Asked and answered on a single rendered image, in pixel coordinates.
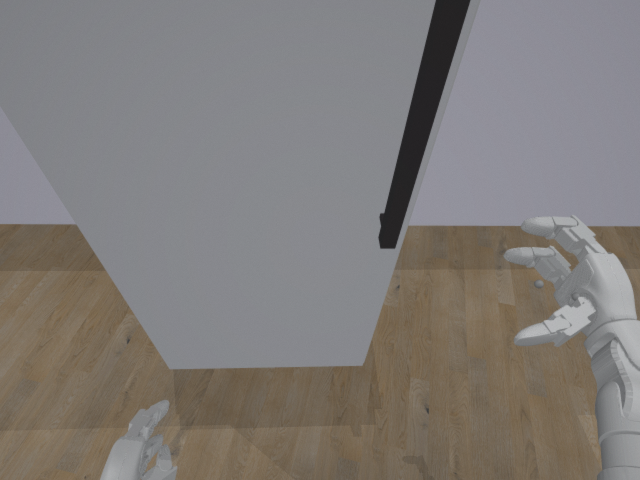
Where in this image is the robot left hand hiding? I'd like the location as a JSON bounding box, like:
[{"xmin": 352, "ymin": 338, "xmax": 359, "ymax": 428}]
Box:
[{"xmin": 100, "ymin": 400, "xmax": 177, "ymax": 480}]

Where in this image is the robot right hand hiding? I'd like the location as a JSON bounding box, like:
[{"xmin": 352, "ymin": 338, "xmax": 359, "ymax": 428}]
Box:
[{"xmin": 503, "ymin": 215, "xmax": 637, "ymax": 347}]

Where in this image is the handle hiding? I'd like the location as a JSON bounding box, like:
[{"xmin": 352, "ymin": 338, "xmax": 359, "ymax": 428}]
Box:
[{"xmin": 378, "ymin": 0, "xmax": 470, "ymax": 249}]

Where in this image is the fridge door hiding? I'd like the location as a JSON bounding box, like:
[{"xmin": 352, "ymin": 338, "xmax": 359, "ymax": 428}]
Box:
[{"xmin": 0, "ymin": 0, "xmax": 479, "ymax": 369}]

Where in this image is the robot right forearm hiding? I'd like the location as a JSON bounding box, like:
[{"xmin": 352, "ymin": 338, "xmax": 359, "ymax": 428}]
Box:
[{"xmin": 584, "ymin": 319, "xmax": 640, "ymax": 480}]

